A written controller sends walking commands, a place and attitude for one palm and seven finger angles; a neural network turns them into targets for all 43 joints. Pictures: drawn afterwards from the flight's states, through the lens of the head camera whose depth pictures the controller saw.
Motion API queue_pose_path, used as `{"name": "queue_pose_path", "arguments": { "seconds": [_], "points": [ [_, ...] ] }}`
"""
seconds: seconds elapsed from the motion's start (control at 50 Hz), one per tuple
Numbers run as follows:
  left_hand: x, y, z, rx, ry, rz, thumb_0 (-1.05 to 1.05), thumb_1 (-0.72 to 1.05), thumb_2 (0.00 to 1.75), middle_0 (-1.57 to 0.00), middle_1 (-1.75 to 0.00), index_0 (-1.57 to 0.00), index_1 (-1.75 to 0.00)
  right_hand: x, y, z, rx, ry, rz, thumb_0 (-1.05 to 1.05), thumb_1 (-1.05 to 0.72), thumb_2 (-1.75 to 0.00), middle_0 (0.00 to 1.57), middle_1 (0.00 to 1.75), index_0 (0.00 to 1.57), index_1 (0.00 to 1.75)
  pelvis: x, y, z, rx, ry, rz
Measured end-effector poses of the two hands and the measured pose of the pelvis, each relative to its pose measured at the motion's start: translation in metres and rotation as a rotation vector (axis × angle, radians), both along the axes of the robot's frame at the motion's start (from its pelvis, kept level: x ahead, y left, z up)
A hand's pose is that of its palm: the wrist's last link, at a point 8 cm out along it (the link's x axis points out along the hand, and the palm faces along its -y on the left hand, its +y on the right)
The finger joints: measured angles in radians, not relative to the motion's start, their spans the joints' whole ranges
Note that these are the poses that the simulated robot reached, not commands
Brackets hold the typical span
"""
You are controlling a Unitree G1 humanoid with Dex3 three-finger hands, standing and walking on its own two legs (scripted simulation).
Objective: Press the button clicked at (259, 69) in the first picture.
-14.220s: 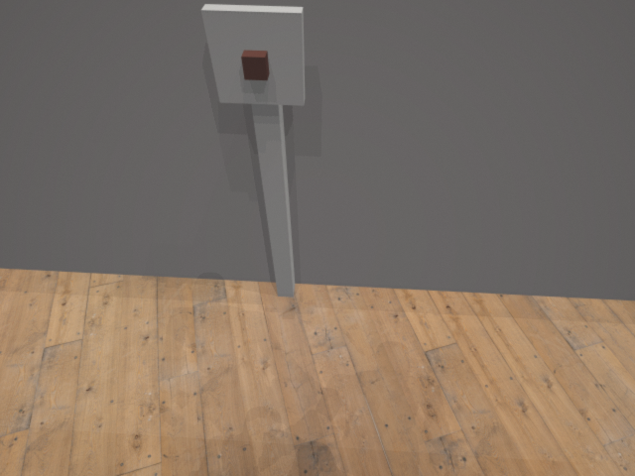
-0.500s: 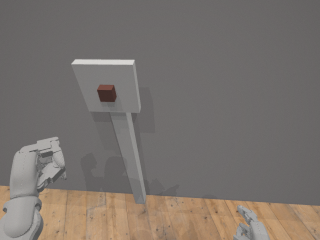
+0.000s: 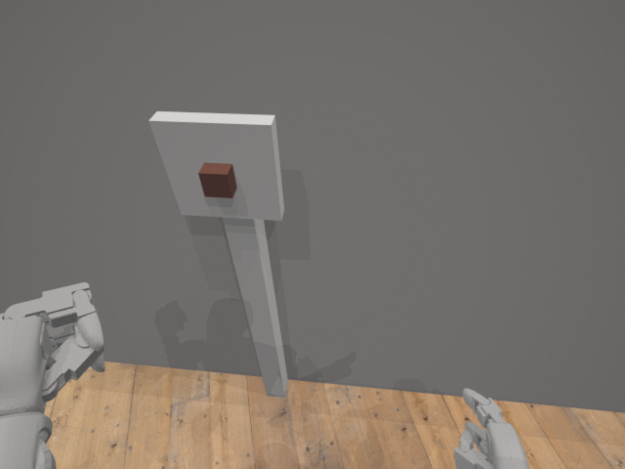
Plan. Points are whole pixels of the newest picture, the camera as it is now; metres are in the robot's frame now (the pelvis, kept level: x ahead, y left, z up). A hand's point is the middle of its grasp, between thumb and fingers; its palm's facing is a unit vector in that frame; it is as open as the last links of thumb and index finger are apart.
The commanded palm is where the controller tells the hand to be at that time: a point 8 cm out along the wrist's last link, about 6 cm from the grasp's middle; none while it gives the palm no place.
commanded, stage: step back with the hand held close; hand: left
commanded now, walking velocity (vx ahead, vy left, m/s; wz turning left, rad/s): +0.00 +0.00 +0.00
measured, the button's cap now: (219, 179) +0.48 +0.22 +0.13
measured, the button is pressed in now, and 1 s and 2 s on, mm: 0 0 0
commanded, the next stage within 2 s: stop stepping back and stand still in 1.22 s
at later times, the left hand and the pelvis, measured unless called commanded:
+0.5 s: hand (85, 357) +0.17 +0.25 +0.15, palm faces +0.28 -0.82 -0.49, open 3.1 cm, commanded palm +0.10 +0.29 +0.17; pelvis -0.03 +0.02 +0.00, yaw -1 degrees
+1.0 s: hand out of the picture +0.08 +0.27 +0.16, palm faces +0.41 -0.82 -0.41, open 3.1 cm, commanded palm +0.00 +0.32 +0.17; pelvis -0.12 +0.03 -0.02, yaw +1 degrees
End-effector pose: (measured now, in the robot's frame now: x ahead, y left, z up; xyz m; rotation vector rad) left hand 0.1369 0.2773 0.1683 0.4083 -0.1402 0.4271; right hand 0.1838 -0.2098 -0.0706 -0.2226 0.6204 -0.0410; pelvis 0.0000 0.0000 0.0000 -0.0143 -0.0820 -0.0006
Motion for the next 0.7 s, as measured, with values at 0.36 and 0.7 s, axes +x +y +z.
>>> {"name": "queue_pose_path", "arguments": {
  "seconds": [0.36,0.7],
  "points": [
    [0.011,0.005,-0.002,0.080,0.061,-0.094,0.01,0.89,0.90,-1.30,-1.50,-1.30,-1.50,-0.034,-0.020,-0.006,-0.031,0.106,-0.109,0.01,-0.91,-0.90,0.21,0.30,0.20,0.30,-0.016,0.010,0.000,-0.002,0.081,-0.022],
    [-0.053,0.021,0.001,0.155,-0.034,-0.091,0.01,0.89,0.90,-1.30,-1.50,-1.30,-1.50,-0.086,-0.008,-0.005,-0.045,0.056,-0.135,0.01,-0.91,-0.90,0.20,0.30,0.20,0.30,-0.069,0.020,-0.015,0.007,0.071,-0.021]
  ]
}}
